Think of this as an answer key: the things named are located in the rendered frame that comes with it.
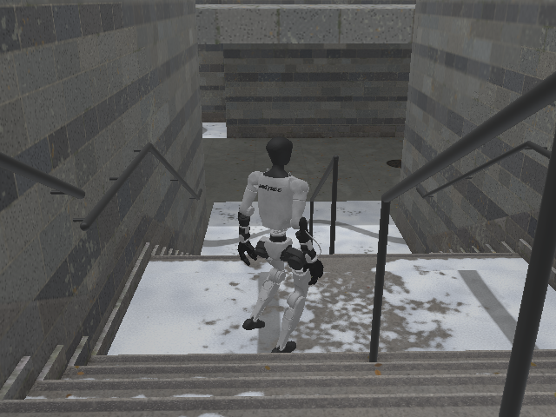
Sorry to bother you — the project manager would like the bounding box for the robot right thigh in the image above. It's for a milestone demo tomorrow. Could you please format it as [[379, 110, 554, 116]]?
[[286, 247, 311, 309]]

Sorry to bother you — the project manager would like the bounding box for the robot left upper arm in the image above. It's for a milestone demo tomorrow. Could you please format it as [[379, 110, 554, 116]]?
[[239, 171, 264, 216]]

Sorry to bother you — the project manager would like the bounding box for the robot right shin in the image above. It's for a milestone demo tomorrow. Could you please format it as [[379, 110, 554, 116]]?
[[276, 296, 306, 351]]

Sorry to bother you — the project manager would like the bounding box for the robot left hand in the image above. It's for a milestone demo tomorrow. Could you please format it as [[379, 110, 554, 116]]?
[[237, 241, 257, 266]]

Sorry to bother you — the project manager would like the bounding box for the robot right hand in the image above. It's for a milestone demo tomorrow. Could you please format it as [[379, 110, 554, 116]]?
[[303, 259, 324, 285]]

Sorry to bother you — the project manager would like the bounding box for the robot right upper arm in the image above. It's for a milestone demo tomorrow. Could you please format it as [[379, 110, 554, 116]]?
[[290, 177, 309, 229]]

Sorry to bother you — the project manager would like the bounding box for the robot right forearm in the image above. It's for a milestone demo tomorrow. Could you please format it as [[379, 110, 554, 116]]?
[[295, 217, 318, 263]]

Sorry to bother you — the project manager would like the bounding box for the robot left forearm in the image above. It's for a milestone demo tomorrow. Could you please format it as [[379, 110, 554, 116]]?
[[238, 212, 250, 243]]

